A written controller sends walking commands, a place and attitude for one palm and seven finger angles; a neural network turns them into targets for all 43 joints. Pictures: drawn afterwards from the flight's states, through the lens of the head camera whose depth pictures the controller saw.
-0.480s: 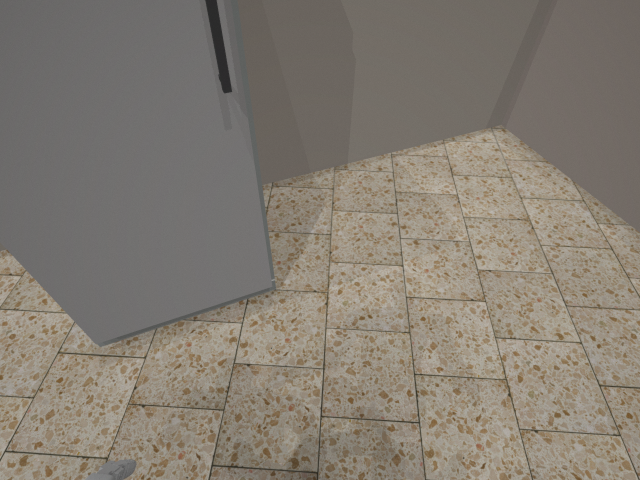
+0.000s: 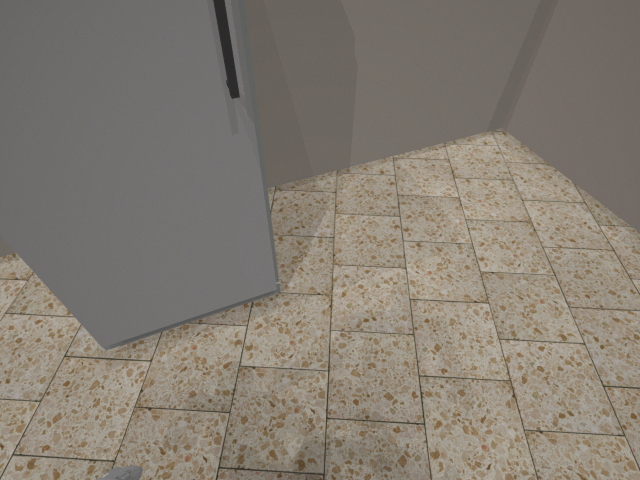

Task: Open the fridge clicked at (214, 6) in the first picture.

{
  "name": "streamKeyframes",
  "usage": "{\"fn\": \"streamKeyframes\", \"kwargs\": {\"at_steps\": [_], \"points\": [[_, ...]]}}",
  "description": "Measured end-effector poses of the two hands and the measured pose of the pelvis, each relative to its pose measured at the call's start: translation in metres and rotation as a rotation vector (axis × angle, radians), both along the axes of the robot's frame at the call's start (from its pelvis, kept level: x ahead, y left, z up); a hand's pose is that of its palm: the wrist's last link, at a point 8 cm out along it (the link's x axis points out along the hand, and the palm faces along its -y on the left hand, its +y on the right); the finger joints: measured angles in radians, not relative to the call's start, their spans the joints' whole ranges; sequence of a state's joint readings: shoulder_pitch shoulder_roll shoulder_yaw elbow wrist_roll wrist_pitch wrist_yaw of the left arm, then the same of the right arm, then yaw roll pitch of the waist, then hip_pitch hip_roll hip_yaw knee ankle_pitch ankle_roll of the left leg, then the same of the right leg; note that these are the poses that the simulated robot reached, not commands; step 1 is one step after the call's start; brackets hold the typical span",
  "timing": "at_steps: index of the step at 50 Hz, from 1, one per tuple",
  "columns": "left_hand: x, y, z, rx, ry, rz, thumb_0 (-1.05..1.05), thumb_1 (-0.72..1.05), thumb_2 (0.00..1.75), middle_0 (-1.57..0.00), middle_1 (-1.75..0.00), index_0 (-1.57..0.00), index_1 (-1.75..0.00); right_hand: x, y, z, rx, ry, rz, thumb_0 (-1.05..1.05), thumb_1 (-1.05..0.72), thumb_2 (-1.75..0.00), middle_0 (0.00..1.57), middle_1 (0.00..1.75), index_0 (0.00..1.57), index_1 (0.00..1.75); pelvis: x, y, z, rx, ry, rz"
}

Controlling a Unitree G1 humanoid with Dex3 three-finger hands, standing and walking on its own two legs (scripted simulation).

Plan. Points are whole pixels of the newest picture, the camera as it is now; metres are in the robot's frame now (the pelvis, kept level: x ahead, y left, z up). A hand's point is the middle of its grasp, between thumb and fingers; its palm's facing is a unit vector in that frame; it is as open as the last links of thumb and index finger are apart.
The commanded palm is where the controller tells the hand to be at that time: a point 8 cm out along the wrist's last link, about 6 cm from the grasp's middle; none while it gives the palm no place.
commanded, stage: stand and wait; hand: right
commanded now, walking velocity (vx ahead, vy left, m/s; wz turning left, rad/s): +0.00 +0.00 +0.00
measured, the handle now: out of the picture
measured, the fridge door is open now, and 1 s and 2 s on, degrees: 0 0 0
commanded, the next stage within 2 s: look at it before walking up in 0.34 s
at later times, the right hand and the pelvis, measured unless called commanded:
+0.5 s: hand out of the picture +0.08 -0.24 -0.15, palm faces -0.03 +0.94 -0.33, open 7.3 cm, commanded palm none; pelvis -0.01 +0.01 +0.00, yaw +0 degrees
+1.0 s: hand out of the picture +0.07 -0.23 -0.15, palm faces -0.03 +0.94 -0.33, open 7.3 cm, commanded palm none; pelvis -0.01 +0.01 +0.00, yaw +0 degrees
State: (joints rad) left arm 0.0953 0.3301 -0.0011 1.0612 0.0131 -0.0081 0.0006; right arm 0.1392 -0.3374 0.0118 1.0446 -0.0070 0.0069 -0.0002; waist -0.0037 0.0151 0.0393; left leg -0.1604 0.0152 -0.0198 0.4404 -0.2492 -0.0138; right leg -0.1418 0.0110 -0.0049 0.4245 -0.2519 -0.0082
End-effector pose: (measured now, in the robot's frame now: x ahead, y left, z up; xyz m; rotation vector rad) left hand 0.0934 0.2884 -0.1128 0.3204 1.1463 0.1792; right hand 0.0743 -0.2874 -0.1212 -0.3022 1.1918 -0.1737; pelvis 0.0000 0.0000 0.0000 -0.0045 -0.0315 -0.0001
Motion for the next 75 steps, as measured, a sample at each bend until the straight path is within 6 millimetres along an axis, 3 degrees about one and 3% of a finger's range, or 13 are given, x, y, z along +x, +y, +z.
{"fn": "streamKeyframes", "kwargs": {"at_steps": [8, 15, 27, 60, 65, 75], "points": [[-0.022, 0.009, -0.004, 0.005, 0.058, 0.02, 0.01, 0.9, 0.9, -0.2, -0.3, -0.2, -0.3, -0.01, -0.002, 0.002, -0.017, 0.027, -0.008, 0.01, -0.91, -0.9, 0.2, 0.3, 0.21, 0.3, -0.003, 0.004, 0.001, 0.0, -0.001, -0.001], [-0.03, 0.011, -0.005, -0.001, 0.072, 0.027, 0.01, 0.9, 0.9, -0.2, -0.3, -0.2, -0.3, -0.009, -0.001, 0.005, -0.022, 0.021, -0.005, 0.01, -0.91, -0.9, 0.2, 0.3, 0.21, 0.3, -0.006, 0.006, 0.002, -0.001, -0.003, 0.0], [-0.027, 0.011, -0.004, -0.01, 0.049, 0.022, 0.01, 0.9, 0.9, -0.2, -0.3, -0.2, -0.3, -0.003, 0.007, 0.006, -0.011, -0.006, 0.005, 0.01, -0.91, -0.9, 0.2, 0.3, 0.21, 0.3, -0.009, 0.01, 0.003, -0.001, -0.004, 0.001], [-0.025, 0.013, -0.007, -0.009, 0.037, 0.046, 0.01, 0.9, 0.9, -0.2, -0.3, -0.2, -0.3, -0.011, 0.013, 0.002, -0.017, 0.038, -0.005, 0.0, -0.91, -0.9, 0.2, 0.3, 0.21, 0.3, -0.008, 0.014, 0.002, -0.002, 0.004, 0.036], [-0.04, 0.001, -0.017, -0.046, 0.02, 0.104, 0.01, 0.9, 0.9, -0.2, -0.3, -0.2, -0.3, -0.014, 0.029, -0.01, 0.016, 0.072, 0.032, 0.0, -0.91, -0.9, 0.2, 0.3, 0.21, 0.3, -0.014, 0.015, -0.005, -0.007, 0.012, 0.087], [-0.097, -0.016, -0.036, -0.083, 0.088, 0.228, 0.01, 0.9, 0.9, -0.2, -0.3, -0.2, -0.3, -0.01, 0.063, -0.03, 0.099, 0.077, 0.111, 0.0, -0.91, -0.9, 0.2, 0.3, 0.21, 0.3, -0.03, 0.008, -0.017, 0.0, 0.043, 0.149]]}}
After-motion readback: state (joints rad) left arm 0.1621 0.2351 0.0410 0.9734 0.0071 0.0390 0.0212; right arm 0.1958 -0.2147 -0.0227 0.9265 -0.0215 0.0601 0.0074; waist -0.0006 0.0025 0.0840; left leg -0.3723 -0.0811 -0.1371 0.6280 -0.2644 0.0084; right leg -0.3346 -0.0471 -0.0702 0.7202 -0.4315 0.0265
